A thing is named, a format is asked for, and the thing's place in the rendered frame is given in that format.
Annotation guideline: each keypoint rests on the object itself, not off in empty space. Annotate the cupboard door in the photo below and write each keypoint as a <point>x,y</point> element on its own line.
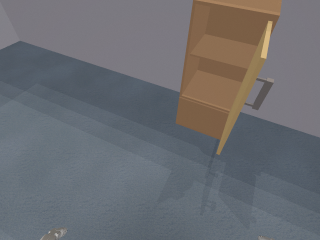
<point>250,77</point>

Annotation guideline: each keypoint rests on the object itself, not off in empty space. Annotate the handle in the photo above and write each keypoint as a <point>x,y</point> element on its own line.
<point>262,94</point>

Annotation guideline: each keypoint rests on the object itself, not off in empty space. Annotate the left robot hand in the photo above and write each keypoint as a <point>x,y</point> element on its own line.
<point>55,234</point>

